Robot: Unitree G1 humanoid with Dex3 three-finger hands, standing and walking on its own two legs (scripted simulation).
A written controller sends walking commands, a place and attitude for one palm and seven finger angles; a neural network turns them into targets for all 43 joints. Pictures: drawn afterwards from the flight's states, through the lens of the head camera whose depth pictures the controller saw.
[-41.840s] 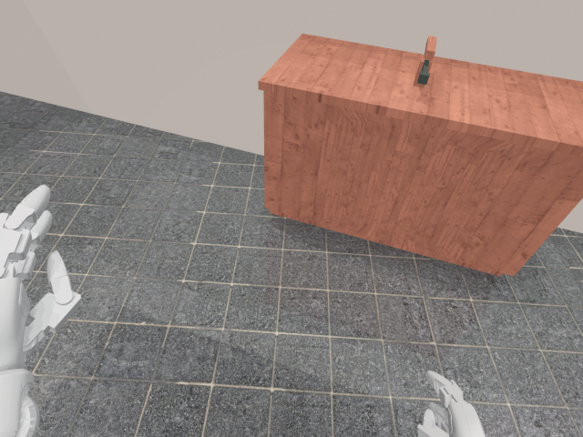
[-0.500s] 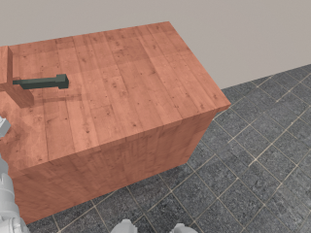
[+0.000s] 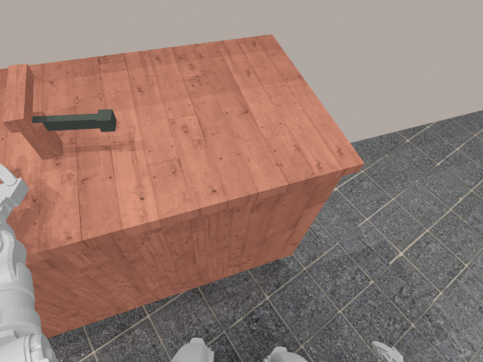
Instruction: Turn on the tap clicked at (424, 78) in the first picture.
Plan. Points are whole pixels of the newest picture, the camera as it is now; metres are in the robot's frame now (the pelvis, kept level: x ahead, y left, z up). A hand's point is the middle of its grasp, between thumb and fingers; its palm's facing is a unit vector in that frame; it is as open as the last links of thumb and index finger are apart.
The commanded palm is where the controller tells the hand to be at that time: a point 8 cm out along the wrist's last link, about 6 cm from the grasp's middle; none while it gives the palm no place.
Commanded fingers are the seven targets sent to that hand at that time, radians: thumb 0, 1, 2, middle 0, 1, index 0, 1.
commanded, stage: push the lever round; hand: left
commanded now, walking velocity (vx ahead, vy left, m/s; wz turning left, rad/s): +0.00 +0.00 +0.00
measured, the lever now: (106, 120) +0.50 +0.27 +0.07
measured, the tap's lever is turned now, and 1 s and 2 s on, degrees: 79 79 79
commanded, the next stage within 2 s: none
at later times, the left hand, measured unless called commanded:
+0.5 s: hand (42, 179) +0.37 +0.33 +0.06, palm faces +0.59 -0.81 -0.06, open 7.8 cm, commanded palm +0.33 +0.36 +0.06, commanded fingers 0.00 0.90 0.90 -0.15 -0.15 -0.15 -0.15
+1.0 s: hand (67, 168) +0.40 +0.30 +0.06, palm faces +0.68 -0.73 -0.06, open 7.8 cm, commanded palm +0.34 +0.32 +0.06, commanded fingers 0.00 0.90 0.90 -0.15 -0.15 -0.15 -0.15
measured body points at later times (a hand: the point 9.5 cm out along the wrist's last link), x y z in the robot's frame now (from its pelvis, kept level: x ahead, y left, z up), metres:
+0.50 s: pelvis +0.00 +0.00 +0.00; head +0.07 +0.01 +0.45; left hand +0.34 +0.37 +0.07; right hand +0.08 -0.27 -0.11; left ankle +0.02 +0.09 -0.69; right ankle +0.01 -0.11 -0.69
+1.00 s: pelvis +0.01 +0.00 +0.00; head +0.07 +0.01 +0.45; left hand +0.35 +0.33 +0.07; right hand +0.09 -0.26 -0.11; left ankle +0.02 +0.09 -0.69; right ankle +0.01 -0.11 -0.69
